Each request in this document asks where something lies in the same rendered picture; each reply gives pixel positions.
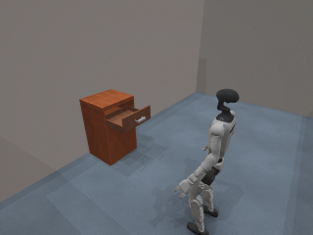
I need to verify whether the robot left shin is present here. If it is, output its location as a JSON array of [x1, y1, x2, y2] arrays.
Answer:
[[188, 199, 204, 232]]

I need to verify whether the left robot forearm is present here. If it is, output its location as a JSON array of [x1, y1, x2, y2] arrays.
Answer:
[[187, 155, 215, 185]]

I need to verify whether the handle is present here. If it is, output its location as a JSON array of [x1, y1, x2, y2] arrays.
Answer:
[[135, 117, 146, 123]]

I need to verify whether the robot left upper arm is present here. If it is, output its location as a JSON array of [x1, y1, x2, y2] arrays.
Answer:
[[207, 122, 225, 165]]

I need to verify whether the robot right upper arm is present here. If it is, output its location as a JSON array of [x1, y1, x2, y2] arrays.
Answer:
[[230, 111, 235, 135]]

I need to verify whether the drawer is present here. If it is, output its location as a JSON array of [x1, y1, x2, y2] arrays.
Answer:
[[105, 105, 151, 134]]

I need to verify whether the left robot hand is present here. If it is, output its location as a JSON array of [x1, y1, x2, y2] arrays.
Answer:
[[173, 179, 193, 199]]

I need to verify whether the cabinet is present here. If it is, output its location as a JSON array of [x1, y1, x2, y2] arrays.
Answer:
[[79, 89, 137, 165]]

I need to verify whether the robot right shin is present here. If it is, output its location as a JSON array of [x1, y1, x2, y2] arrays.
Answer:
[[201, 186, 214, 212]]

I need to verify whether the robot shin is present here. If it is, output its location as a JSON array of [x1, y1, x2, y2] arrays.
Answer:
[[188, 199, 204, 232], [201, 186, 214, 212]]

